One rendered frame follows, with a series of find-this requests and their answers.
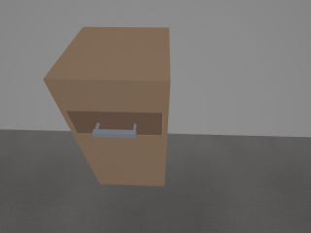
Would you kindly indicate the drawer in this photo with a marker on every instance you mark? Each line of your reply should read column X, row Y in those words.
column 146, row 123

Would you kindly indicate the cabinet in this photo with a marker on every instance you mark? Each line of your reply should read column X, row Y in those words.
column 117, row 69

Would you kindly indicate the handle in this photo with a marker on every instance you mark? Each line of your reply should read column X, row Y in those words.
column 114, row 133

